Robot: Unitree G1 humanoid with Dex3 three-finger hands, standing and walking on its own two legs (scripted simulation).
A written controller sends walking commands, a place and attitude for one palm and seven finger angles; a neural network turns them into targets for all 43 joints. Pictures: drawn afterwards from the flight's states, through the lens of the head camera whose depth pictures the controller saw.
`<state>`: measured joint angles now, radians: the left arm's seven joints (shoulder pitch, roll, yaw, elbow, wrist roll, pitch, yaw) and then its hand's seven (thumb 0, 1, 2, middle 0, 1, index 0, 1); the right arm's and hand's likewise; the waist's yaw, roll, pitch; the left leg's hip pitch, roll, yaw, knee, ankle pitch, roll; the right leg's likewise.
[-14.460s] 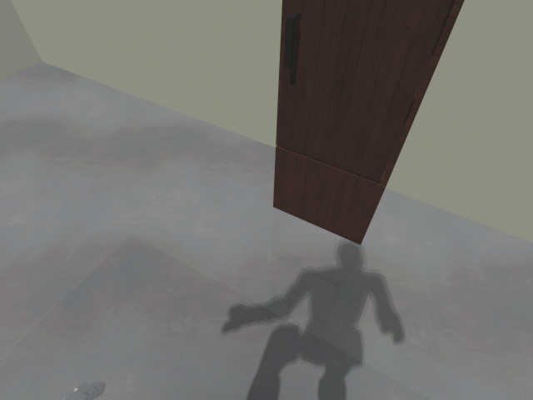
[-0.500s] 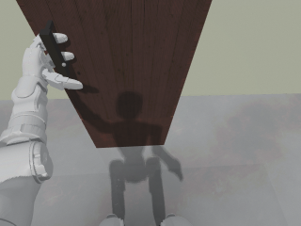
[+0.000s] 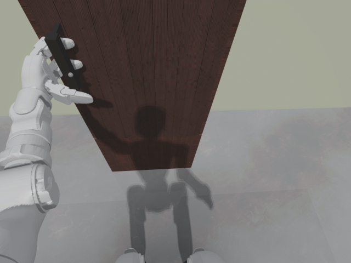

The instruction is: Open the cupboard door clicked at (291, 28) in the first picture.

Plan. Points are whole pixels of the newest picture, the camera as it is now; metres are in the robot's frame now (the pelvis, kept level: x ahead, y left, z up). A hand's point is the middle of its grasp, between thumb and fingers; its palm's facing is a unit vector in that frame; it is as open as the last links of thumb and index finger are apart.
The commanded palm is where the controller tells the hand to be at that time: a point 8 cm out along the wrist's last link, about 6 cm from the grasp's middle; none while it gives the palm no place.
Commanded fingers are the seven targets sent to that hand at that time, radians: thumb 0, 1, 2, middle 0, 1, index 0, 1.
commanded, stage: close the thumb around the handle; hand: left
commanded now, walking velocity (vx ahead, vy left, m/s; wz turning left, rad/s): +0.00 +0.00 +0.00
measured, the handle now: (66, 58) +0.56 +0.21 +0.12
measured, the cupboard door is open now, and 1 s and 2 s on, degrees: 0 2 43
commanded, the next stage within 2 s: pull the door open along its arc in 0.68 s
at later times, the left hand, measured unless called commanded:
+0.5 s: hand (73, 73) +0.51 +0.19 +0.11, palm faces -0.01 -1.00 +0.01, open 7.2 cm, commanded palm +0.49 +0.24 +0.11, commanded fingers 0.00 0.90 0.90 -0.40 -1.35 -0.40 -1.35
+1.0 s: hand (75, 79) +0.50 +0.18 +0.11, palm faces +0.00 -1.00 -0.01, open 5.6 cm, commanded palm +0.45 +0.23 +0.11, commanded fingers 0.00 0.90 0.90 -0.40 -1.35 -0.40 -1.35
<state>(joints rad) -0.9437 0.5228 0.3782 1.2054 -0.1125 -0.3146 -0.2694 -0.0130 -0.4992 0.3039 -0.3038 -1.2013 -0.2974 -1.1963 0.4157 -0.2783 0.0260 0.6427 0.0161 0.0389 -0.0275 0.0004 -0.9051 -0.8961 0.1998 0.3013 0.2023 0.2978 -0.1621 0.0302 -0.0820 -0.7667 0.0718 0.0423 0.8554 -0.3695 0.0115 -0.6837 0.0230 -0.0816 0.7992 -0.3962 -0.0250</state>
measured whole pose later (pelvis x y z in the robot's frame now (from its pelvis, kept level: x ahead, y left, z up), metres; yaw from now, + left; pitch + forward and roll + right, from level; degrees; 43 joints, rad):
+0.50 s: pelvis +0.00 +0.01 +0.00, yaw +0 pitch +17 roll -3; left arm -0.95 0.50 0.38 1.20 -0.10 -0.30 -0.25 0.00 0.48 0.72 -0.37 -1.31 -0.37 -1.30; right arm 0.42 -0.27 0.03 0.65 0.01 0.04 -0.02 0.00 -0.90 -0.90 0.20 0.30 0.20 0.30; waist -0.17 0.03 -0.09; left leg -0.78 0.07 0.05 0.87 -0.38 0.02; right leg -0.69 0.02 -0.07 0.80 -0.40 -0.01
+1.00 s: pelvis +0.00 +0.00 +0.00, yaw -1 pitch +16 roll -2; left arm -0.85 0.46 0.38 1.11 -0.12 -0.31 -0.24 0.01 0.75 0.82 -0.37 -1.35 -0.37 -1.35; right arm 0.42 -0.28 0.01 0.63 0.01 0.05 -0.02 0.00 -0.91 -0.90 0.20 0.30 0.20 0.30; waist -0.15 0.04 -0.10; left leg -0.74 0.07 0.06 0.85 -0.38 0.01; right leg -0.67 0.02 -0.06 0.80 -0.40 -0.02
